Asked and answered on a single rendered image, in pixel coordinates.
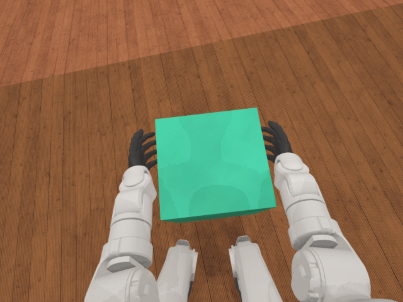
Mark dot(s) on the robot right upper arm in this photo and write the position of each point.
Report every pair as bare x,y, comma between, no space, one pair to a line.
330,275

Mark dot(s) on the robot thigh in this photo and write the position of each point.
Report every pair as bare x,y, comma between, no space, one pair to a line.
177,272
255,280

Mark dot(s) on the left robot thigh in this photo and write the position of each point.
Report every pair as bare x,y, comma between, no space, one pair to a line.
177,272

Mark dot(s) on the robot left forearm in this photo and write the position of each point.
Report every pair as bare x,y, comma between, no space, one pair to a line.
129,239

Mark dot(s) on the robot right forearm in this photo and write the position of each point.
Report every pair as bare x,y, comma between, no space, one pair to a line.
309,220

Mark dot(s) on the robot right hand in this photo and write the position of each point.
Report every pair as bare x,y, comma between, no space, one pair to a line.
279,140

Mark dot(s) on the robot left hand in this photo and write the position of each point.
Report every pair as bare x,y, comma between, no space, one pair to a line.
136,150

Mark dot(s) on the carton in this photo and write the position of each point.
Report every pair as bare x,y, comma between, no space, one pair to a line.
212,165

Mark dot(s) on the robot left upper arm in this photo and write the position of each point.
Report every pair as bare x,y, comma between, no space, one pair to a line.
136,284

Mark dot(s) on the right robot thigh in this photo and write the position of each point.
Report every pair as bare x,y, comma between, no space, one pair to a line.
255,280

